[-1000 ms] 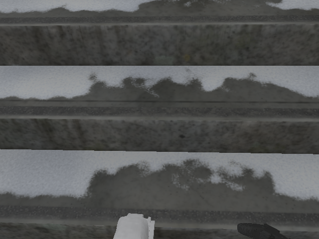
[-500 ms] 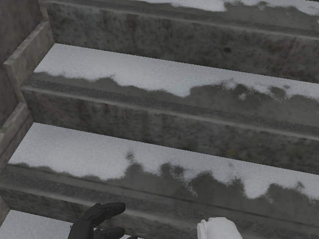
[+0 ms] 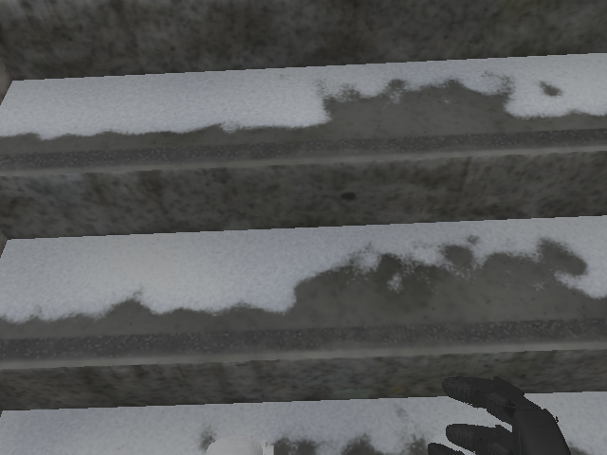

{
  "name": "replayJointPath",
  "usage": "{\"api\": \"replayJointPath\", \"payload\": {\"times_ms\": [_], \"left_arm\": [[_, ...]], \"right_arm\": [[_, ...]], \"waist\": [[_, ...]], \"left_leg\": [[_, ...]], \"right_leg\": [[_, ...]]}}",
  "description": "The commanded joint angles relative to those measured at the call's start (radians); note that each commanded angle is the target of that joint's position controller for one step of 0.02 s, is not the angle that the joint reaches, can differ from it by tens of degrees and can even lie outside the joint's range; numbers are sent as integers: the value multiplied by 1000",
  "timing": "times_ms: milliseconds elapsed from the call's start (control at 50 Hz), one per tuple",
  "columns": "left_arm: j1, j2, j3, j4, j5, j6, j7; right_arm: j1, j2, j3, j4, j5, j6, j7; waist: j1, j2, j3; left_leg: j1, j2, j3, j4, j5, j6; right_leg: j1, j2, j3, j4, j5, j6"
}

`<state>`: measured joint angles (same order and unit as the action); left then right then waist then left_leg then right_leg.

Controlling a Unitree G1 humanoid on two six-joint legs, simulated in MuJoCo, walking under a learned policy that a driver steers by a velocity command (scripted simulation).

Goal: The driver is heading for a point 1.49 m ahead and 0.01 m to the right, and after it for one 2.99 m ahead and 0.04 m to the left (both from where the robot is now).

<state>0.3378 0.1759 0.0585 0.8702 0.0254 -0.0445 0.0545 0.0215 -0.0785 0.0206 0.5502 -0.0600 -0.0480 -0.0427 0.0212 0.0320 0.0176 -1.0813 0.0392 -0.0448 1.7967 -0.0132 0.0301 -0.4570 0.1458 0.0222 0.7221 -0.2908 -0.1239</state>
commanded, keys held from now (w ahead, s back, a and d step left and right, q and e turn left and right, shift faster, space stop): e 0.20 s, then no key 0.70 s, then w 0.10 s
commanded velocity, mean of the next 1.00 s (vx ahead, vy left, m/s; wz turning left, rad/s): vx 0.02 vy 0.00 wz -0.24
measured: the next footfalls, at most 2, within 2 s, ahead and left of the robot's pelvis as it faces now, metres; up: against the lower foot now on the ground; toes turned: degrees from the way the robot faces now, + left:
left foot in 0.46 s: +0.31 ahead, +0.26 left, +0.17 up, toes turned -9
right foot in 1.24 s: +0.10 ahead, +0.08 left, +0.00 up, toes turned -16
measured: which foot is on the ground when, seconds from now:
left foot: up 0.00-0.44, down 0.46-1.00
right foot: down 0.00-0.48, up 0.50-1.00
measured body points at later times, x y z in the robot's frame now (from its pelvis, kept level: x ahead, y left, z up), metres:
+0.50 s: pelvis +0.13 +0.15 +0.05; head +0.18 +0.17 +0.49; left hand +0.21 +0.43 -0.09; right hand +0.40 -0.06 +0.04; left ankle +0.26 +0.26 -0.54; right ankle +0.04 -0.03 -0.69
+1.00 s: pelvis +0.17 +0.21 +0.09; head +0.18 +0.23 +0.54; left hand +0.27 +0.44 -0.06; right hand +0.29 -0.02 +0.00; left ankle +0.27 +0.27 -0.54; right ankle +0.08 +0.10 -0.46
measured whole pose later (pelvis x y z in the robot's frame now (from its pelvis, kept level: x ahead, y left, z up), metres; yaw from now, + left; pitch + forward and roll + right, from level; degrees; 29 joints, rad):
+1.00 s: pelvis +0.17 +0.21 +0.09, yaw -12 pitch -1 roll -1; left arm 0.31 0.20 0.05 0.81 0.07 0.09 0.03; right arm 0.14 -0.10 0.00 0.71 -0.03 0.02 -0.11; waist 0.03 -0.03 0.02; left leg -0.72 0.02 0.10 1.27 -0.54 0.12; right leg -0.58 0.09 0.06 1.59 -0.17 0.00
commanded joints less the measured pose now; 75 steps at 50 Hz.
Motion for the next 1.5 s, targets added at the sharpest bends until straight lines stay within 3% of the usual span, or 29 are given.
{"api": "replayJointPath", "payload": {"times_ms": [20, 80, 200, 320, 380, 420, 440, 480, 500, 520, 540, 580, 600, 720, 940, 1080, 1140, 1180, 1220, 1240, 1260, 1280, 1300, 1320, 1340, 1400, 1440, 1460, 1500], "left_arm": [[-9, 124, 36, -110, 7, -16, 25], [25, 110, 48, -128, 0, -12, 32], [120, 191, 79, -140, -5, -35, 42], [118, 233, 77, -70, -7, -60, 44], [64, 218, 65, -77, -16, -23, 49], [-38, 293, 77, -128, -15, 23, 24], [-105, 290, 75, -167, -22, 19, 3], [-37, 279, 78, -153, -45, 9, -30], [-155, 189, 64, -275, -65, 30, -53], [-30, 105, 49, -222, 8, 36, -57], [22, 79, 44, -235, -3, 52, -51], [8, 69, 20, -227, 26, 76, -37], [31, 58, 9, -194, 31, 85, -34], [-15, 55, 0, -165, 39, 84, -27], [-23, 62, 0, -128, 48, 130, -20], [-48, 77, -6, -108, 31, 106, -40], [9, 21, -22, -42, 3, 83, -38], [114, 21, -29, 17, -20, 81, -35], [199, -30, -60, 67, 11, 55, -38], [223, 15, -61, 79, 30, 31, -40], [193, 116, -39, 61, 40, 5, -58], [239, 259, 24, 45, 38, -2, -51], [139, 305, 46, 19, 6, -4, -29], [133, 158, 5, 37, -26, -7, -8], [167, 90, -17, 77, -24, -2, 1], [195, 98, -18, 129, -30, -18, 14], [-31, 63, -44, 50, -47, -37, 7], [21, 137, -22, 42, -58, -51, 10], [48, 268, 25, 41, -77, -63, -9]], "right_arm": [[60, -59, -29, -10, -1, 20, -16], [-28, -51, -24, -36, -12, 29, -13], [-209, -80, -23, -126, 4, 38, 14], [-329, -66, 7, -260, -11, 42, -28], [-324, -47, 34, -348, -3, 78, -7], [-193, -66, 20, -309, 42, 101, 10], [8, -66, -2, -207, 64, 99, -1], [248, -139, -51, -90, 58, 71, 3], [292, -355, -97, -74, 4, 76, -17], [156, -276, -79, -79, 35, 83, -30], [48, -242, -65, -93, 60, 77, -27], [-86, -103, -30, -41, 43, 66, -35], [-76, -46, -17, -16, 55, 63, -34], [29, -114, -46, 70, 51, 21, -33], [103, -133, -53, 93, 30, 55, -72], [151, -154, -76, 132, 1, 61, -79], [149, -150, -82, 143, 23, 86, -81], [211, -129, -85, 180, 36, 94, -91], [172, -40, -59, 170, 84, 99, -59], [154, 15, -51, 162, 99, 82, -39], [218, 2, -60, 141, 78, 39, -42], [95, -1, -46, 48, 59, 10, -52], [-97, -58, -41, -67, 47, 16, -53], [-273, -134, -52, -78, 23, 24, -33], [-322, -111, -44, -88, 15, 26, -10], [-247, -33, 10, -118, 21, 43, 47], [-12, -2, 26, -37, 67, 38, 42], [78, -40, 9, -7, 67, 26, 25], [281, -124, -27, 47, 95, 17, -3]], "waist": [[1, -131, -163], [36, -89, -99], [116, -108, -63], [122, -137, -12], [47, -153, -108], [-10, -198, -135], [-73, -216, -259], [-132, -133, -391], [-192, 466, -420], [-95, 460, -476], [13, 411, -323], [87, 239, -44], [87, 175, -29], [65, 33, -30], [-9, 86, -66], [-38, 114, -16], [-10, 64, -21], [19, -45, 14], [64, -197, 36], [56, -244, 16], [-24, -175, -13], [-7, -155, -29], [-5, -299, 58], [45, -186, 181], [74, -140, 275], [15, 3, 201], [-137, -5, 75], [-150, -75, -79], [-242, -251, -295]], "left_leg": [[-70, -24, 48, 178, 8, -12], [-184, -15, -8, 218, -78, -27], [-424, -22, -34, 322, -379, -34], [-498, 34, -119, 342, -706, 6], [-135, 87, -94, 29, -552, 14], [417, 33, 85, -392, -670, 51], [688, -28, 139, -436, -551, 57], [893, -88, 25, -800, -495, 78], [961, 217, -580, -1172, -183, 190], [823, 261, -812, -1293, -263, 220], [673, 235, -701, -1269, -464, 157], [499, 141, -444, -1140, -741, 114], [444, 99, -333, -1077, -694, 104], [405, 132, -312, -1070, -612, 175], [508, 176, -406, -1070, -853, 261], [436, 170, -450, -1088, -1080, 248], [337, 123, -359, -1043, -1004, 219], [296, 51, -230, -827, -996, 198], [192, -96, -42, -245, -795, 164], [-3, -162, 48, 207, -664, 125], [-188, -163, 37, 481, -677, 107], [-350, -80, -25, 601, -652, 65], [-482, 15, -64, 512, -697, 36], [-554, 27, -15, 458, -698, 32], [-631, 26, 49, 454, -694, 44], [-343, 82, 135, 92, -652, 110], [350, -4, 250, -285, -566, 154], [526, -102, 303, -316, -592, 132], [704, -156, 220, -617, -496, 132]], "right_leg": [[216, -231, 391, -169, 479, -95], [310, -248, 504, -208, 258, -145], [608, -337, 619, -267, 459, -209], [567, -366, 503, -336, 416, -126], [398, -340, 435, -450, 501, -72], [124, -282, 280, -594, 613, -58], [131, -260, 194, -515, 1032, -48], [231, -242, 148, -159, 1031, 11], [-75, -17, 101, 279, 254, 122], [-52, 32, 287, 697, -121, 161], [-132, 35, 343, 806, -119, 172], [-262, -16, 219, 784, 17, 153], [-226, -19, 185, 781, 82, 150], [-279, 29, 159, 1039, 269, 102], [-264, -55, 51, 941, 164, 132], [-84, -158, -10, 323, -128, 38], [191, -179, -103, -138, 81, -26], [342, -154, -185, -439, 205, -44], [366, -209, -87, -491, 263, -80], [471, -330, 78, -401, 431, -98], [608, -411, 94, -231, 907, -25], [648, -583, 250, -393, 616, -161], [618, -683, 423, -668, -87, -237], [601, -587, 414, -767, -377, -228], [617, -520, 382, -782, -350, -213], [549, -408, 157, -820, -3, -114], [166, -325, -147, -749, 1200, -61], [218, -357, -119, -611, 1819, -79], [403, -391, -95, -214, 2128, -82]]}}
Velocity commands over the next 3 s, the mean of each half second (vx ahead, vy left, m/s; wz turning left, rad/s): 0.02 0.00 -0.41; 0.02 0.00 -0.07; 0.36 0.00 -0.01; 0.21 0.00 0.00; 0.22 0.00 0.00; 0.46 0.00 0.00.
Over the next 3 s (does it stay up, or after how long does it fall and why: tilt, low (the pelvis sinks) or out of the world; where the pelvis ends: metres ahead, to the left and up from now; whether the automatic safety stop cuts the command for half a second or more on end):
stays up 0.86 0.16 0.52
